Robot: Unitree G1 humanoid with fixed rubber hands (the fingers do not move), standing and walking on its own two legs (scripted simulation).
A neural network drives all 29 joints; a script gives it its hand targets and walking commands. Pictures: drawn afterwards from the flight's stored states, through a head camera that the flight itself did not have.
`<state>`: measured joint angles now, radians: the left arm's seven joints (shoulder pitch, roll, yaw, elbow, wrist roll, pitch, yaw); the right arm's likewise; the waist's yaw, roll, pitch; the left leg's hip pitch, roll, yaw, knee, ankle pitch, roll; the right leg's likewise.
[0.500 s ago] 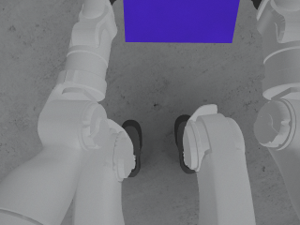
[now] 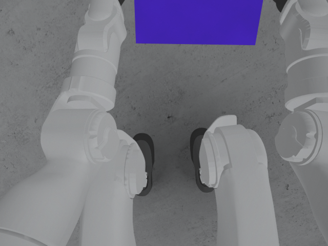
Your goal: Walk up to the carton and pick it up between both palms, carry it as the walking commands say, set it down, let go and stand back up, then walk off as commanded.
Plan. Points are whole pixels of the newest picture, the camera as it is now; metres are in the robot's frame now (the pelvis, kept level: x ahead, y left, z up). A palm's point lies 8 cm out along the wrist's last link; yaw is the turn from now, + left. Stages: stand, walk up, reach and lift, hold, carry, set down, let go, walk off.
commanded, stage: set down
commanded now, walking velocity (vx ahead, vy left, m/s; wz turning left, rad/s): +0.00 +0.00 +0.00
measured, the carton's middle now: (193, 4) +0.55 -0.10 -0.24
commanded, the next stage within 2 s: none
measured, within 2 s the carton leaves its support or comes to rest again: rests again in 0.42 s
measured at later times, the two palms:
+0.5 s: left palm (107, 10) +0.54 +0.06 -0.18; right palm (283, 14) +0.49 -0.26 -0.19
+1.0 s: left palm (89, 3) +0.55 +0.08 -0.14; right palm out of the picture +0.50 -0.30 -0.14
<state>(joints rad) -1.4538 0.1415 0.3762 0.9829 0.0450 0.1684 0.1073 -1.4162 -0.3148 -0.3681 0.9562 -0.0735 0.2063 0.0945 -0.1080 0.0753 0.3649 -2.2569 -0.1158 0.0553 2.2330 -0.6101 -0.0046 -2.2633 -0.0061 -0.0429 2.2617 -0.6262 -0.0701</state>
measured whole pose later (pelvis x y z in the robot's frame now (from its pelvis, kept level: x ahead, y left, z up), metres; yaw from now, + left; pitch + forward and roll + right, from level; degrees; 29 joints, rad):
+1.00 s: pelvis -0.01 +0.00 +0.01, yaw -2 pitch +35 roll +3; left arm -1.37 0.27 0.12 0.96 -0.18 0.13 0.18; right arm -1.40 -0.47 -0.14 1.10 0.21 0.08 0.00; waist -0.08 0.04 0.36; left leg -2.21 -0.08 0.05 2.19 -0.59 -0.01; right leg -2.24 0.03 -0.04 2.21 -0.57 -0.07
